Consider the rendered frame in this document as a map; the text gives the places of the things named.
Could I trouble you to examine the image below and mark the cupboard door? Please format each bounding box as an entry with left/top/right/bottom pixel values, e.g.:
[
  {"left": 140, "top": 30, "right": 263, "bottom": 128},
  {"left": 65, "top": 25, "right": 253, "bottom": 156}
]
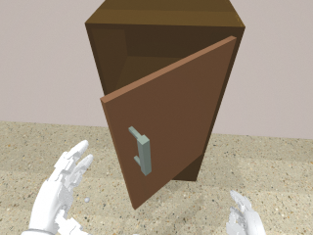
[{"left": 100, "top": 35, "right": 237, "bottom": 210}]

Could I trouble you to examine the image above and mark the robot right hand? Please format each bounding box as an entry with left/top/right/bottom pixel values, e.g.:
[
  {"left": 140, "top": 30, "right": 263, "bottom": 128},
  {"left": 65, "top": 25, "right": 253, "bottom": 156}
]
[{"left": 226, "top": 190, "right": 266, "bottom": 235}]

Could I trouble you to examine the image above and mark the handle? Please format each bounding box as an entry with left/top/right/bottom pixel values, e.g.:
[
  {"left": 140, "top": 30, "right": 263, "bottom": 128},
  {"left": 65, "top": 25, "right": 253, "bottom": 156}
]
[{"left": 128, "top": 126, "right": 152, "bottom": 175}]

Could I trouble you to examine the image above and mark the robot left hand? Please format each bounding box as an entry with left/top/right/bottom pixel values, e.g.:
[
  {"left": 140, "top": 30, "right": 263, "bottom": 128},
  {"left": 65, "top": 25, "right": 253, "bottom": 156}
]
[{"left": 28, "top": 140, "right": 94, "bottom": 235}]

